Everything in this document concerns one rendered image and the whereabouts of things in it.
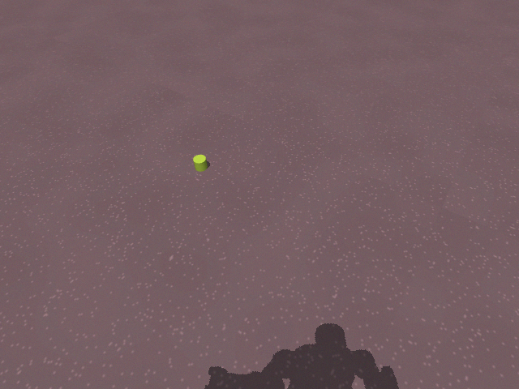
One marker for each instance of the tin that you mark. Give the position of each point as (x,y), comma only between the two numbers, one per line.
(200,163)

